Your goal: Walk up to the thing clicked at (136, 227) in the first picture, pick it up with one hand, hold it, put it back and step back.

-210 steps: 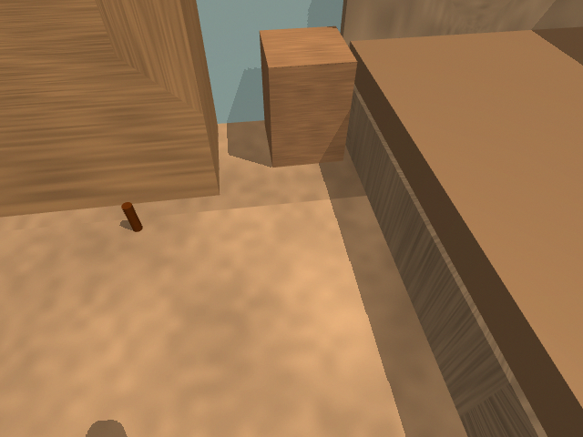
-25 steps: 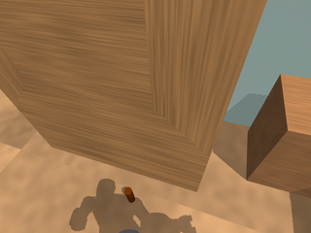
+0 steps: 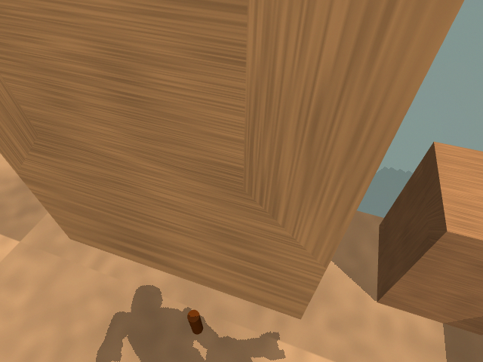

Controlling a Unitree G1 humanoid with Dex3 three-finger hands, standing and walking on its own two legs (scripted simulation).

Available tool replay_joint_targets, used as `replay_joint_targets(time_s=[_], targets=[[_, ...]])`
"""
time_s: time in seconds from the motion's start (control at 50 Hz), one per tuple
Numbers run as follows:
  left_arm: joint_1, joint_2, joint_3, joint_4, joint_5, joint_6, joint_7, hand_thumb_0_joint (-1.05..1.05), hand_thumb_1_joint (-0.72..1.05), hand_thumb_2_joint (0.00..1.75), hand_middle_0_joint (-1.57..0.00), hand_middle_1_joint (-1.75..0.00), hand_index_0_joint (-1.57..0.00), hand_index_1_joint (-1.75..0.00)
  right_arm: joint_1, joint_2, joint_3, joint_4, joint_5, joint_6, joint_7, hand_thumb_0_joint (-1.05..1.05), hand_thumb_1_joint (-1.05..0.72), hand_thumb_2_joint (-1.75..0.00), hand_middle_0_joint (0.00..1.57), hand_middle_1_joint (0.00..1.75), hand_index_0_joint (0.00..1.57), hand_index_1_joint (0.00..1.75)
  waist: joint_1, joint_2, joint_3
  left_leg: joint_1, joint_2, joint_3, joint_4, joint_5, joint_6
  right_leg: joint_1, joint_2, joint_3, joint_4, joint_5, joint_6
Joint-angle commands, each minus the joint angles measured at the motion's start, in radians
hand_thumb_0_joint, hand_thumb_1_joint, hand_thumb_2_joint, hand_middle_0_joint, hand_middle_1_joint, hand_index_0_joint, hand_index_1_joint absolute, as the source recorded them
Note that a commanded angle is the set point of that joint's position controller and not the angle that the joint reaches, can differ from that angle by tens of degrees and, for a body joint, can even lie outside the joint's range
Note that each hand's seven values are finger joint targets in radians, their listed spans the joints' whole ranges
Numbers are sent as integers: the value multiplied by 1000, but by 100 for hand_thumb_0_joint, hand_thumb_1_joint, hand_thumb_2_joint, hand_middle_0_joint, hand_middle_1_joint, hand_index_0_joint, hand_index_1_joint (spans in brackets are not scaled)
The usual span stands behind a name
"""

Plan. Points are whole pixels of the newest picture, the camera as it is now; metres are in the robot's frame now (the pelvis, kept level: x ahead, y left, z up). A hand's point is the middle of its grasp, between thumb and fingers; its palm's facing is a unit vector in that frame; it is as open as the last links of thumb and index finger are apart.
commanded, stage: walk up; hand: left
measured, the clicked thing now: (195, 322) +0.39 +0.19 -0.70
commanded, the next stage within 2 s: stand in 0.98 s
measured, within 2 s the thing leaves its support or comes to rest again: neither
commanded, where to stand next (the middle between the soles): +0.06 -0.01 m, yaw -1 degrees
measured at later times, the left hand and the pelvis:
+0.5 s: hand out of the picture +0.10 +0.25 -0.14, palm faces -0.05 -0.94 -0.33, open 7.4 cm; pelvis +0.02 +0.00 +0.01, yaw -1 degrees
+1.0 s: hand out of the picture +0.11 +0.25 -0.15, palm faces -0.05 -0.94 -0.33, open 7.4 cm; pelvis +0.02 +0.00 +0.01, yaw -1 degrees
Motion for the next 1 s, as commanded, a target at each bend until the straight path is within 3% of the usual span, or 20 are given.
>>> replay_joint_targets(time_s=[0.0, 0.34, 0.8, 0.94, 0.98], targets=[[-60, 222, 49, -30, -7, -26, 21, 0, 90, 90, -20, -30, -20, -30, -44, -230, -56, -20, 0, -18, -17, 0, -90, -90, 20, 30, 20, 30, -18, -1, -117, 89, 101, -106, -147, 148, 42, 26, -97, 102, -120, 189, -55], [-123, 200, 53, 12, 5, -17, 22, 0, 90, 90, -20, -30, -20, -30, -89, -211, -52, 43, -9, -15, -16, 0, -90, -90, 20, 30, 20, 30, -15, 0, -120, 120, 103, -89, -245, 168, 20, 109, -100, 95, -201, 192, -36], [-117, 188, 55, 7, 10, -8, 23, 0, 90, 90, -20, -30, -20, -30, -61, -210, -58, 39, -13, -12, -19, 0, -90, -90, 20, 30, 20, 30, -24, 2, -103, 127, 98, -86, -256, 153, 23, 102, -89, 86, -207, 189, -30], [-113, 184, 55, 5, 11, -10, 25, 0, 90, 90, -20, -30, -20, -30, -57, -209, -63, 36, -12, -9, -19, 0, -90, -90, 20, 30, 20, 30, -28, -2, -103, 153, 100, -81, -249, 176, 20, 90, -86, 84, -211, 199, -29], [-119, 196, 56, -3, 9, -9, 29, 0, 90, 90, -20, -30, -20, -30, -67, -207, -59, 33, -12, -7, -22, 0, -90, -90, 20, 30, 20, 30, -31, -10, -100, 147, 116, -89, -257, 223, 14, 96, -102, 91, -217, 206, -33]])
